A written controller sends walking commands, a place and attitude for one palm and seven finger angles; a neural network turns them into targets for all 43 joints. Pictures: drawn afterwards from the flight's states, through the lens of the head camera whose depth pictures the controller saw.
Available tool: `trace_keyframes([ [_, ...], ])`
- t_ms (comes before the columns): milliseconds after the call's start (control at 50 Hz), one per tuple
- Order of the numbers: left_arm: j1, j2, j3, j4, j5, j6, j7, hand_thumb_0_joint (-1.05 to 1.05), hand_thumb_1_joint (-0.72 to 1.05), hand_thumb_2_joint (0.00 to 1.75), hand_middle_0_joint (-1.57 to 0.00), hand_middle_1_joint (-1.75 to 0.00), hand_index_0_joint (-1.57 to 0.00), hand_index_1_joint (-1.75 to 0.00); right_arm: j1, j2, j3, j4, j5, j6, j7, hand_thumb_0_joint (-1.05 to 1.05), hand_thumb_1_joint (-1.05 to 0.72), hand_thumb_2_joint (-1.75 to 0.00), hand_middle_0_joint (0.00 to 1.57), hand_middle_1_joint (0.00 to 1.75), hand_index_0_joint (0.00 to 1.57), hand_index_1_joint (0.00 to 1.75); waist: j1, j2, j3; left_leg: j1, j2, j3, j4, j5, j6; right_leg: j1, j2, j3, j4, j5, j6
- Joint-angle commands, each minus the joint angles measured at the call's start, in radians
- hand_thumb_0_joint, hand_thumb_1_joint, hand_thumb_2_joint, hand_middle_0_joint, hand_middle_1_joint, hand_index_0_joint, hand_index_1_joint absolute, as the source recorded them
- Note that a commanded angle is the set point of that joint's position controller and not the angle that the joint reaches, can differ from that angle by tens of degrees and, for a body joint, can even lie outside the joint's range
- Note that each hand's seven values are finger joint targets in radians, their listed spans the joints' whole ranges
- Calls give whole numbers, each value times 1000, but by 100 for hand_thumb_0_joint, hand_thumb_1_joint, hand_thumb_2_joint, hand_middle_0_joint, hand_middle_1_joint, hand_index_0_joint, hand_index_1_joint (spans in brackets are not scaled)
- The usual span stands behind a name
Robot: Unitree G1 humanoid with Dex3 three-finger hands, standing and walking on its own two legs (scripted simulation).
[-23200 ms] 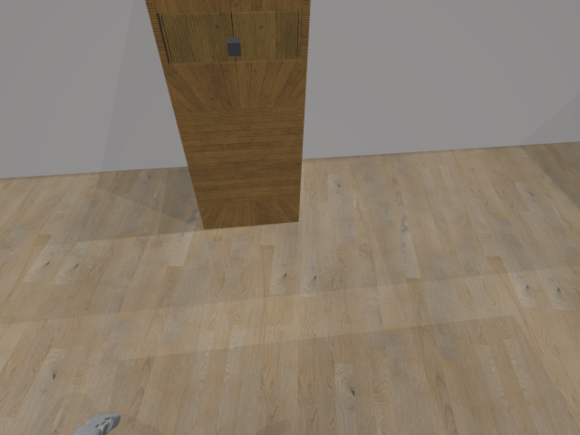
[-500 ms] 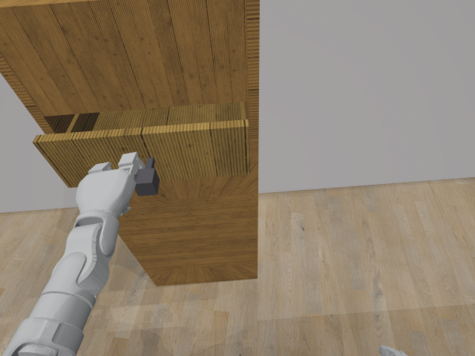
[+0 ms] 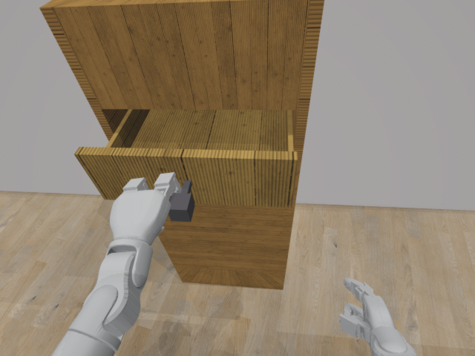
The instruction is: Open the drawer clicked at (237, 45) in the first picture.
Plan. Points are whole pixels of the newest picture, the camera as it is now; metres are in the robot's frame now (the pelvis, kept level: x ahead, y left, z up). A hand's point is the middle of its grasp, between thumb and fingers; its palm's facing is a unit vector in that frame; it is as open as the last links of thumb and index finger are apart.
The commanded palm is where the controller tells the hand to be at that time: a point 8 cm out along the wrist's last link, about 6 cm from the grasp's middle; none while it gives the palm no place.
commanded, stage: pull the drawer open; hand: left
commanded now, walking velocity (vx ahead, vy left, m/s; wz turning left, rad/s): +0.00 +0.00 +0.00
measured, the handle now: (183, 198) +0.35 +0.15 +0.08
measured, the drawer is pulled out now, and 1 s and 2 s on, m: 0.13 0.23 0.28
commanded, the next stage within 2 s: open the thumb to release the handle in 1.84 s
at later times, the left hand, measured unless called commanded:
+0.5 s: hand (152, 238) +0.28 +0.19 +0.06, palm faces +0.04 -0.14 -0.99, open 5.4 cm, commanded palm +0.22 +0.18 +0.12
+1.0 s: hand (139, 286) +0.20 +0.18 +0.06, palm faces +0.06 -0.21 -0.98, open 5.5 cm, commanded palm +0.13 +0.18 +0.12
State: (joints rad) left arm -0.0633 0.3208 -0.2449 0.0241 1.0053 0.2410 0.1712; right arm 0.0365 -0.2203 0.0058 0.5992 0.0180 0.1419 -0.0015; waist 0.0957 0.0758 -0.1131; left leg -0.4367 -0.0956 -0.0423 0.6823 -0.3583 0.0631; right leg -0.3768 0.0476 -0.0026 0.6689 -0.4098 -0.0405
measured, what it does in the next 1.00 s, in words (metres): stands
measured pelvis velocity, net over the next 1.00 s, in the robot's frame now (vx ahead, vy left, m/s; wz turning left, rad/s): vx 0.01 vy -0.01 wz -0.05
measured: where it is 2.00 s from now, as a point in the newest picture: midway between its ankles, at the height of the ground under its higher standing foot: outside the picture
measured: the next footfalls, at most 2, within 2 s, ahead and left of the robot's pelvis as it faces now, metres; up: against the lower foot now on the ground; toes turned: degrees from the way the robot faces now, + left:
none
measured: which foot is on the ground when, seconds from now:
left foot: down 0.00-1.00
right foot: down 0.00-1.00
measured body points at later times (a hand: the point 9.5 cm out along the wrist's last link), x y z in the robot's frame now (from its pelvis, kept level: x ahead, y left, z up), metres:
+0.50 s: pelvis -0.02 -0.01 +0.00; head -0.01 -0.04 +0.45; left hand +0.27 +0.19 +0.12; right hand +0.14 -0.25 -0.11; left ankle -0.01 +0.08 -0.72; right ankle -0.05 -0.10 -0.72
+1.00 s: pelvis +0.01 -0.01 -0.01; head +0.03 -0.05 +0.44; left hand +0.19 +0.19 +0.11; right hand +0.24 -0.20 -0.09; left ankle -0.01 +0.08 -0.72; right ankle -0.05 -0.10 -0.72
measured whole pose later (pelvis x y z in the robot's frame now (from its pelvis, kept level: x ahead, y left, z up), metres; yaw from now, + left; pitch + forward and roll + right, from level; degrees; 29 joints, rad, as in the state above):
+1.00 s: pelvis +0.01 -0.01 -0.01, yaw -3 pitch +8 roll +0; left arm 0.59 0.34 -0.13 -0.47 0.97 0.15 0.24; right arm 0.09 -0.23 0.04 0.49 0.02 0.12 0.08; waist 0.10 0.09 -0.14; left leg -0.47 -0.07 0.00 0.75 -0.42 0.06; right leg -0.43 0.08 0.04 0.74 -0.46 -0.05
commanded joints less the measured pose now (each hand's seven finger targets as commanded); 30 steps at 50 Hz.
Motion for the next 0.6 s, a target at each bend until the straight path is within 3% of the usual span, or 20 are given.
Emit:
trace_keyframes([
  [0,-318,88,25,-197,18,-44,6,0,90,90,-40,-135,-40,-135,-63,-99,-30,-127,-2,-23,-16,0,-90,-90,20,30,20,30,-64,-56,-256,280,73,-31,-35,567,-55,-12,-2,5,-52,416,-12],
  [40,-340,80,19,-197,13,-54,-1,0,90,90,-40,-135,-40,-135,-63,-99,-32,-127,-4,-20,-19,0,-90,-90,20,30,20,30,-66,-58,-264,277,68,-27,-33,557,-50,-8,-2,7,-54,426,-10],
  [80,-350,121,57,-183,8,-60,-4,0,90,90,-40,-135,-40,-135,-60,-107,-32,-126,-5,-18,-24,0,-90,-90,20,30,20,30,-65,-55,-260,265,69,-28,-36,533,-51,2,0,10,-53,419,-14],
  [120,-364,78,20,-168,5,-68,-9,0,90,90,-40,-135,-40,-135,-59,-98,-31,-129,-4,-20,-24,0,-90,-90,20,30,20,30,-70,-56,-244,254,68,-29,-38,511,-48,-12,-2,7,-55,403,-13],
  [160,-379,82,26,-161,1,-80,-8,0,90,90,-40,-135,-40,-135,-58,-100,-32,-129,-4,-20,-25,0,-90,-90,20,30,20,30,-67,-53,-236,241,65,-27,-48,456,-45,-17,-3,9,-61,371,-14],
  [180,-381,116,56,-153,-3,-81,-7,0,90,90,-40,-135,-40,-135,-57,-107,-34,-132,-2,-22,-28,0,-90,-90,20,30,20,30,-66,-57,-228,231,66,-26,-51,421,-44,-11,-1,11,-65,350,-17],
  [200,-385,70,14,-146,-2,-82,-9,0,90,90,-40,-135,-40,-135,-57,-100,-30,-137,-1,-26,-28,0,-90,-90,20,30,20,30,-66,-71,-236,219,62,-24,-56,394,-37,-9,-6,8,-66,334,-15],
  [220,-381,81,29,-124,-7,-87,-9,0,90,90,-40,-135,-40,-135,-50,-100,-34,-131,-1,-25,-31,0,-90,-90,20,30,20,30,-71,-83,-214,210,62,-24,-59,374,-35,-14,-3,10,-71,329,-15],
  [280,-221,166,126,-168,-22,-106,-3,0,90,90,-40,-135,-40,-135,-63,-113,-40,-154,-3,-32,-29,0,-90,-90,20,30,20,30,-28,-92,-254,189,56,-11,-68,361,-29,60,-7,37,-77,351,-14],
  [300,-181,111,79,-204,-20,-111,-5,0,90,90,-40,-135,-40,-135,-68,-101,-36,-166,-4,-38,-21,0,-90,-90,20,30,20,30,-24,-80,-272,191,55,-8,-68,379,-26,67,-14,33,-69,364,-12],
  [360,-59,82,58,-289,-38,-127,-3,0,90,90,-40,-135,-40,-135,-69,-100,-43,-183,-1,-42,-5,0,-90,-90,20,30,20,30,-27,-63,-209,189,65,-12,-73,387,-27,30,-10,23,-72,336,-11],
  [380,-30,136,114,-303,-39,-128,4,0,90,90,-40,-135,-40,-135,-72,-109,-45,-182,0,-45,-2,0,-90,-90,20,30,20,30,-19,-62,-207,181,67,-11,-78,372,-31,42,-8,28,-74,317,-16],
  [400,31,82,67,-325,-40,-124,2,0,90,90,-40,-135,-40,-135,-77,-100,-40,-199,-2,-48,5,0,-90,-90,20,30,20,30,-14,-55,-195,173,65,-10,-81,362,-26,36,-10,22,-73,302,-15],
  [420,64,100,91,-333,-45,-125,6,0,90,90,-40,-135,-40,-135,-72,-101,-44,-196,0,-50,8,0,-90,-90,20,30,20,30,-19,-70,-180,169,68,-8,-82,349,-25,29,-6,25,-78,293,-14],
  [440,113,84,80,-384,-52,-129,6,0,90,90,-40,-135,-40,-135,-73,-102,-44,-208,-1,-53,12,0,-90,-90,20,30,20,30,-13,-66,-190,171,67,-7,-82,354,-24,37,-8,25,-77,299,-12],
  [480,199,123,119,-428,-60,-127,12,0,90,90,-40,-135,-40,-135,-76,-110,-46,-217,-1,-55,17,0,-90,-90,20,30,20,30,-6,-70,-189,169,71,-5,-80,364,-26,51,-6,29,-74,309,-13],
  [500,241,97,98,-462,-59,-124,14,0,90,90,-40,-135,-40,-135,-76,-101,-42,-227,-2,-60,23,0,-90,-90,20,30,20,30,-5,-76,-188,164,69,-3,-78,362,-22,48,-10,27,-71,312,-10],
  [520,259,111,117,-457,-59,-124,18,0,90,90,-40,-135,-40,-135,-72,-103,-44,-219,0,-58,24,0,-90,-90,20,30,20,30,-13,-85,-164,160,71,-4,-75,374,-24,37,-6,31,-70,328,-11],
  [560,289,88,94,-513,-50,-125,25,0,90,90,-40,-135,-40,-135,-66,-104,-46,-226,-4,-61,33,0,-90,-90,20,30,20,30,-16,-80,-169,173,75,-7,-66,398,-23,18,-5,26,-59,334,-8],
  [580,336,117,123,-533,-55,-126,34,0,90,90,-40,-135,-40,-135,-69,-110,-46,-228,-3,-61,35,0,-90,-90,20,30,20,30,-12,-64,-174,170,76,-6,-62,410,-26,31,-4,31,-57,342,-11],
])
